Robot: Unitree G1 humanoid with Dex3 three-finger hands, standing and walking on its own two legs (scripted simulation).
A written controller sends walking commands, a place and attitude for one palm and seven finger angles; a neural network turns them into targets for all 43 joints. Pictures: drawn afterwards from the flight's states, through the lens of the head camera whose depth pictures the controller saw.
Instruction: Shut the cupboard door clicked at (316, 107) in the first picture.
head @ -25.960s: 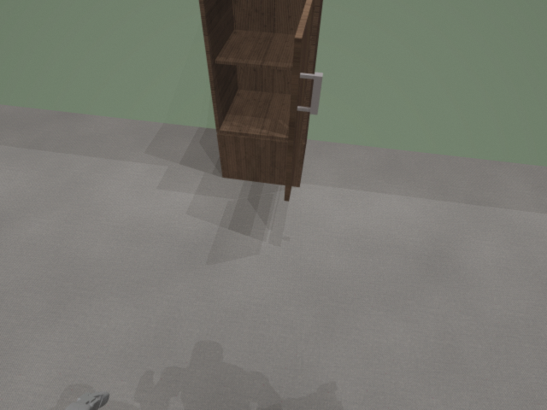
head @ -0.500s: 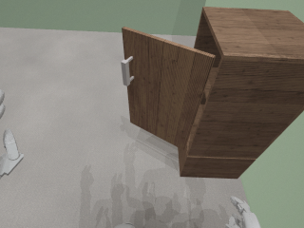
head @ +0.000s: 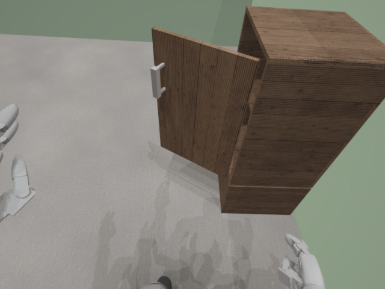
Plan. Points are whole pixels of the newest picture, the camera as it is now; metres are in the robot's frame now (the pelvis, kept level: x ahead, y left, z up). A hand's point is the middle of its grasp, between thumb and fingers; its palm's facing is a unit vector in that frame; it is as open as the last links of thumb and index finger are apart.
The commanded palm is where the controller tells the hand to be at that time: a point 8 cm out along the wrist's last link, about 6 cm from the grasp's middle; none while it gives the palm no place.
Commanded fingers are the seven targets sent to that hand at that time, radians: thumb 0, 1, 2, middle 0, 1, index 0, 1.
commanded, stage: step back with the hand held close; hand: left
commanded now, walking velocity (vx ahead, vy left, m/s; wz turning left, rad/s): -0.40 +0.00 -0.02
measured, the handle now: (159, 80) +0.81 +0.17 -0.01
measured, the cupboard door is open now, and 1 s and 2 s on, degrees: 60 60 60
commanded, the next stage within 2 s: stop stepping back and stand still in 0.12 s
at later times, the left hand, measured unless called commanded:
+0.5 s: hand out of the picture +0.13 +0.31 +0.18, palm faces +0.34 -0.83 -0.44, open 7.4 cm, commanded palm +0.09 +0.35 +0.19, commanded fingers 0.00 0.90 0.90 -0.20 -0.30 -0.20 -0.30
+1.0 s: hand out of the picture +0.12 +0.39 +0.17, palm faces +0.43 -0.81 -0.40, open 7.4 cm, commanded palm +0.06 +0.41 +0.19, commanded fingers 0.00 0.90 0.90 -0.20 -0.30 -0.20 -0.30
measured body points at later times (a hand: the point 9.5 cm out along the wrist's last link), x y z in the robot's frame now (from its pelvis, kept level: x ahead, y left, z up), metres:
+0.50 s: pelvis -0.07 +0.06 -0.01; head -0.08 +0.10 +0.44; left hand +0.10 +0.35 +0.20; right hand +0.06 -0.19 -0.08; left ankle +0.06 +0.12 -0.72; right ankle -0.14 -0.06 -0.72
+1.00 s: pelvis -0.11 +0.13 +0.01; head -0.12 +0.15 +0.45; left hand +0.09 +0.43 +0.19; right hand +0.00 -0.13 -0.08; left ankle -0.06 +0.23 -0.73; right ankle -0.13 +0.02 -0.72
